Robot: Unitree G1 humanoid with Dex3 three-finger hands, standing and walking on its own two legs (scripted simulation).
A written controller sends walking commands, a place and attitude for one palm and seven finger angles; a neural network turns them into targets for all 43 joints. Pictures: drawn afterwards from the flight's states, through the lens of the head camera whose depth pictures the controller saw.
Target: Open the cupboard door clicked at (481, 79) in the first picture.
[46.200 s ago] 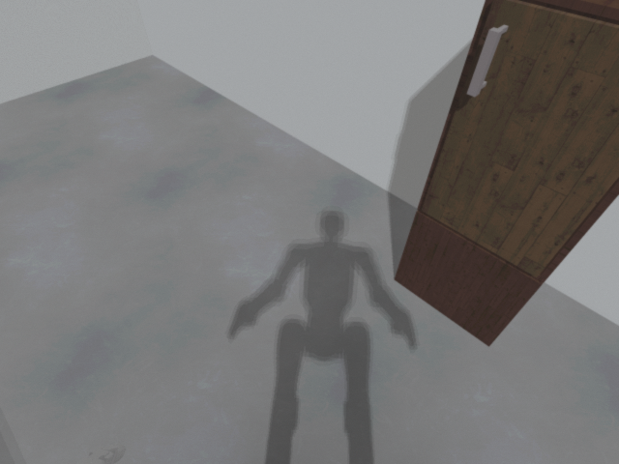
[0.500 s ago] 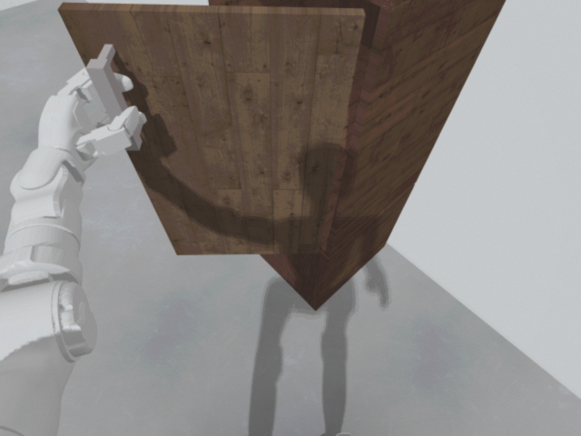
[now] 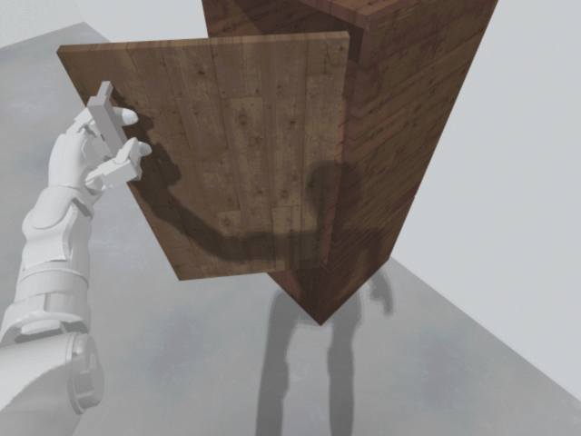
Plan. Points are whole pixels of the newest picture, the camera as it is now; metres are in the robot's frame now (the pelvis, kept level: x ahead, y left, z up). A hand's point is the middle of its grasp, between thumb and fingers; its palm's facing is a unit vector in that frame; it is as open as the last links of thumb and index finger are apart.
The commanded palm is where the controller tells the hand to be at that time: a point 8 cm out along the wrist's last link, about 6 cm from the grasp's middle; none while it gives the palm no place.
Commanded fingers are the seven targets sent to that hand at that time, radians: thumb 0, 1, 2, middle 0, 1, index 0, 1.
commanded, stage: pull the door open along its arc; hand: left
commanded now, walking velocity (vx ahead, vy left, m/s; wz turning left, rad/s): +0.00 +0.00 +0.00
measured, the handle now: (120, 133) +0.50 +0.23 +0.15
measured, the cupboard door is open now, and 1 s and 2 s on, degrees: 53 96 95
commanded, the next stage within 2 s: open thumb and fingers to let go in 0.66 s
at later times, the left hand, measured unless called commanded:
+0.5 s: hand (184, 255) +0.29 +0.11 +0.15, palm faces +0.39 -0.92 +0.04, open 6.2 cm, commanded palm +0.22 +0.15 +0.15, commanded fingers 0.00 0.90 0.90 -0.40 -1.35 -0.40 -1.35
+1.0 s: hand (219, 282) +0.26 +0.07 +0.16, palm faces +0.40 -0.92 +0.01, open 7.1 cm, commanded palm +0.20 +0.10 +0.15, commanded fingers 0.00 -0.01 0.51 -0.34 -1.25 -0.34 -1.25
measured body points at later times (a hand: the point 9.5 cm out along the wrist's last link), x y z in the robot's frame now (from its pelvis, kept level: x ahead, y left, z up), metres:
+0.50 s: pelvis +0.00 -0.02 +0.01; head -0.01 -0.05 +0.46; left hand +0.26 +0.16 +0.15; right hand +0.24 -0.19 -0.07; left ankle -0.06 +0.10 -0.73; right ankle +0.02 -0.12 -0.73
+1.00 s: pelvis -0.02 -0.03 +0.01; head -0.04 -0.06 +0.46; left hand +0.23 +0.12 +0.16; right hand +0.20 -0.21 -0.08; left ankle -0.06 +0.10 -0.73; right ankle +0.02 -0.12 -0.73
